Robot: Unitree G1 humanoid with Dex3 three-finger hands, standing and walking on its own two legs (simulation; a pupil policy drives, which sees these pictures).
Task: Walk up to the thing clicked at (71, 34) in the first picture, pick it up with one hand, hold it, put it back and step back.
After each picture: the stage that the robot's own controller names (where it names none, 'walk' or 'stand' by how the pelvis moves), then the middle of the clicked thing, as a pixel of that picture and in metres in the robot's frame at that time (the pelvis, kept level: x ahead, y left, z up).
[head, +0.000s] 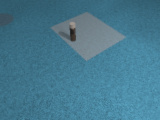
stand; (72, 32) +1.54 +0.13 -0.66
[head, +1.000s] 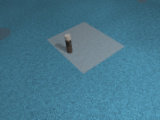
walk; (68, 44) +1.42 +0.27 -0.65
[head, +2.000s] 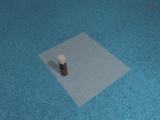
walk; (63, 66) +0.97 +0.27 -0.65
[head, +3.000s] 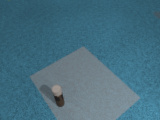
walk; (58, 96) +0.61 +0.24 -0.63
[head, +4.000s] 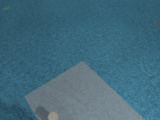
stand; out of the picture +0.42 +0.23 -0.63
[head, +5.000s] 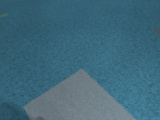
stand; out of the picture +0.37 +0.21 -0.65
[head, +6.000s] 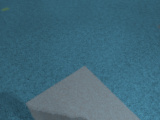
stand; out of the picture +0.35 +0.19 -0.65
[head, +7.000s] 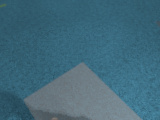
stand; out of the picture +0.37 +0.20 -0.65
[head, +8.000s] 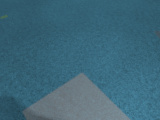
stand; out of the picture +0.33 +0.21 -0.66
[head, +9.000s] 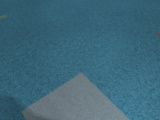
stand; out of the picture +0.33 +0.22 -0.66
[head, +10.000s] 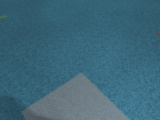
stand; out of the picture +0.33 +0.22 -0.66
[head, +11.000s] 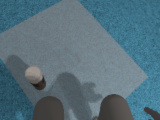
go down; (37, 79) +0.41 +0.21 -0.37
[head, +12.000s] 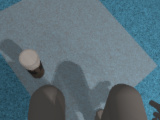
go down; (34, 66) +0.42 +0.22 -0.28
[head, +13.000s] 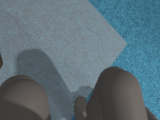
close in; out of the picture +0.41 +0.25 -0.17
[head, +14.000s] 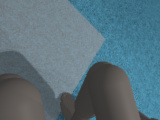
close; out of the picture +0.42 +0.26 -0.16
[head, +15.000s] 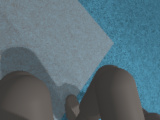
lift; out of the picture +0.36 +0.24 -0.16
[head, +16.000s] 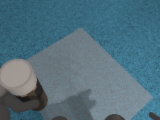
lift; (29, 90) +0.31 +0.18 +0.03
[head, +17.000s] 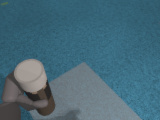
hold; (39, 92) +0.30 +0.16 +0.05
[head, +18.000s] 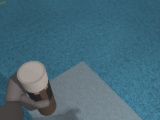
hold; (41, 92) +0.31 +0.15 +0.03
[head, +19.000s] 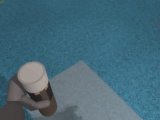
crouch; (41, 93) +0.31 +0.15 +0.02
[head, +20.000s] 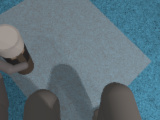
crouch; (17, 55) +0.43 +0.19 -0.06
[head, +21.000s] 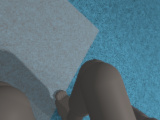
lower; out of the picture +0.43 +0.26 -0.16
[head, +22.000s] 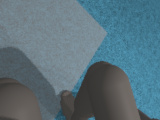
lower; out of the picture +0.41 +0.26 -0.17
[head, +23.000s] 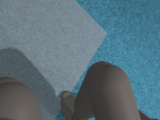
lower; out of the picture +0.40 +0.26 -0.16
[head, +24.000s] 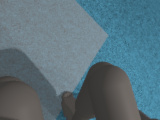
lower; out of the picture +0.40 +0.26 -0.16
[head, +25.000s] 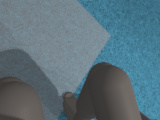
draw back; out of the picture +0.40 +0.24 -0.16
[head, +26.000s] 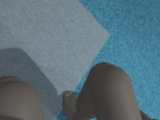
withdraw; out of the picture +0.40 +0.24 -0.17
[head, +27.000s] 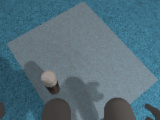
walk; (51, 83) +0.41 +0.18 -0.39
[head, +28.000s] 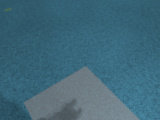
stand; out of the picture +0.34 +0.17 -0.60
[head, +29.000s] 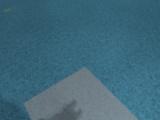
stand; out of the picture +0.34 +0.17 -0.60
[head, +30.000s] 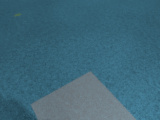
stand; out of the picture +0.36 +0.16 -0.65
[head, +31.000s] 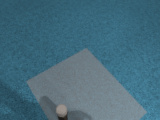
walk; (62, 114) +0.39 +0.12 -0.63
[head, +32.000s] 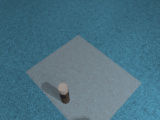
walk; (64, 93) +0.54 +0.16 -0.62
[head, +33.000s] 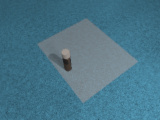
walk; (66, 60) +0.86 +0.18 -0.62
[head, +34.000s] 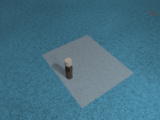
stand; (68, 68) +0.98 +0.15 -0.65
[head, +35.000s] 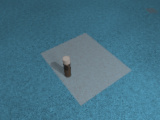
stand; (67, 67) +0.99 +0.16 -0.66
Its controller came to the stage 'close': yes
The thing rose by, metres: 0.68
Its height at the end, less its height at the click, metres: +0.00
